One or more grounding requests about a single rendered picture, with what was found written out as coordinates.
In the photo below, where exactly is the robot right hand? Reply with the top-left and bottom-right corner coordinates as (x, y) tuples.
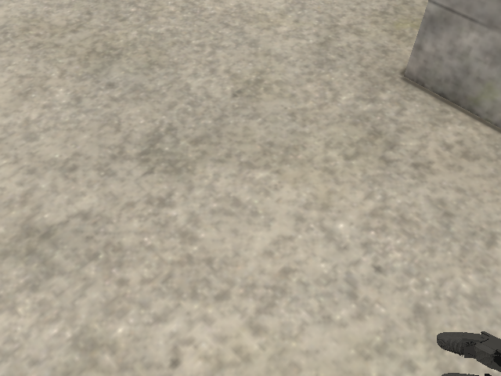
(437, 331), (501, 376)

